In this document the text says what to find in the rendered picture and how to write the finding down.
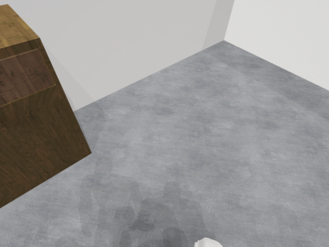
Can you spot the drawer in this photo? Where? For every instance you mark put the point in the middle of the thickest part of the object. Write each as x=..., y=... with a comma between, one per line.
x=22, y=75

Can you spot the cabinet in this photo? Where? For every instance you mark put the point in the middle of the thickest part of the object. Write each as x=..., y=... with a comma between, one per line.
x=39, y=133

